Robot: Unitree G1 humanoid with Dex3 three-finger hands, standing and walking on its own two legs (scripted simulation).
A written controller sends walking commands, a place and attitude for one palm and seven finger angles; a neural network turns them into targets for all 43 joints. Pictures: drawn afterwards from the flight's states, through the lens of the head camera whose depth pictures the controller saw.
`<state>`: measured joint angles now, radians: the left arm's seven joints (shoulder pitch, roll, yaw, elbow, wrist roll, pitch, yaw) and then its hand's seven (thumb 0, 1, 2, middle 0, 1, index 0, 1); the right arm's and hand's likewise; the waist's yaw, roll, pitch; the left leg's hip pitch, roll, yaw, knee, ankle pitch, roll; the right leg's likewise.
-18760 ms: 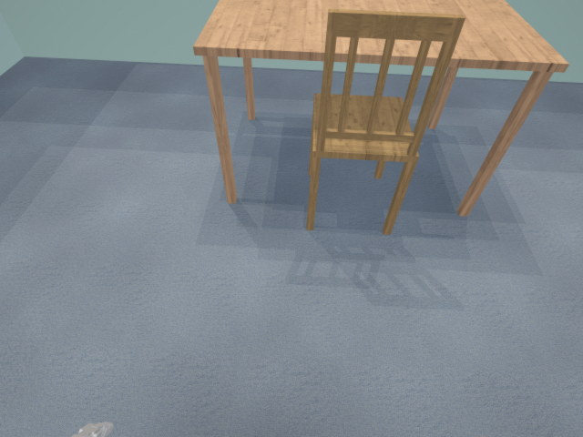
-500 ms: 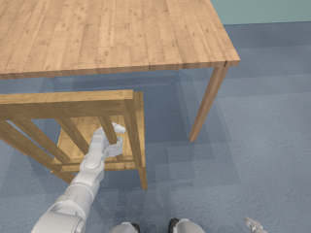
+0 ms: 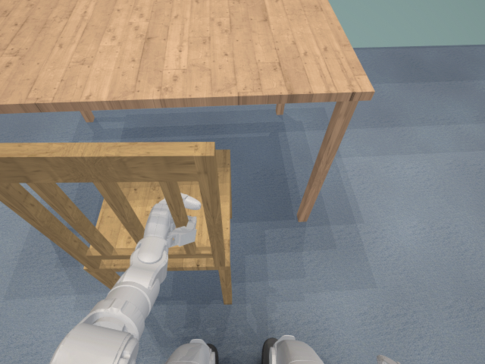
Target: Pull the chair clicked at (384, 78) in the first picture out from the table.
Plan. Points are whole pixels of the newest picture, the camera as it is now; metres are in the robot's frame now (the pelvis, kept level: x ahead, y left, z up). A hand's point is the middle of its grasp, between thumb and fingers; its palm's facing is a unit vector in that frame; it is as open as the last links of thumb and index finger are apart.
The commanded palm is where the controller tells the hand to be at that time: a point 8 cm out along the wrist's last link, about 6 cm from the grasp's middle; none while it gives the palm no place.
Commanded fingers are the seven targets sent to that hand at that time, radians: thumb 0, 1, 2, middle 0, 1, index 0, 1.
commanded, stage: step backward, pulling the chair out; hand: left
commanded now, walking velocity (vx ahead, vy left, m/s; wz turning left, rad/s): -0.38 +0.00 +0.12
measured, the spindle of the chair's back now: (130, 221) +0.37 +0.23 -0.06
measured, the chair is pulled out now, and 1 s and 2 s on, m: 0.19 0.25 0.34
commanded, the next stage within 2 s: none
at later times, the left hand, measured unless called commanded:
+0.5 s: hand (185, 246) +0.32 +0.11 -0.05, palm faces -0.05 -0.99 -0.16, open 5.4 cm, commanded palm +0.31 +0.17 -0.05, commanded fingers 0.00 0.90 0.90 -0.50 -1.45 -0.50 -1.45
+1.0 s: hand (182, 263) +0.29 +0.12 -0.05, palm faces -0.02 -0.99 -0.16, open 5.4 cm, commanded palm +0.27 +0.17 -0.05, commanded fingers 0.00 0.90 0.90 -0.50 -1.45 -0.50 -1.45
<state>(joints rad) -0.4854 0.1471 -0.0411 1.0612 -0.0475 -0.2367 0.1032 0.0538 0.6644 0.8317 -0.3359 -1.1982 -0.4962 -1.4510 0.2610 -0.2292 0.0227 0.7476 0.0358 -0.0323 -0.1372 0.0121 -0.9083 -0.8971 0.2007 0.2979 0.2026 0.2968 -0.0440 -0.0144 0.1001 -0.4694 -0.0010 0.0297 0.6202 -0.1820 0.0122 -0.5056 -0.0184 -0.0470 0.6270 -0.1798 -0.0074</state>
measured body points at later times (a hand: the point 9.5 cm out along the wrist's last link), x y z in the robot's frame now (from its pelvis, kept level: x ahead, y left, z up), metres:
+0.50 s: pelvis -0.03 +0.01 +0.00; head +0.05 +0.01 +0.44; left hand +0.32 +0.17 -0.04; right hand +0.09 -0.24 -0.13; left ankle -0.05 +0.15 -0.72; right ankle +0.08 -0.11 -0.72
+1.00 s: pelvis -0.07 +0.00 +0.00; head +0.01 +0.00 +0.44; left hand +0.28 +0.17 -0.04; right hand +0.02 -0.26 -0.13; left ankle -0.05 +0.15 -0.71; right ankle +0.05 -0.11 -0.72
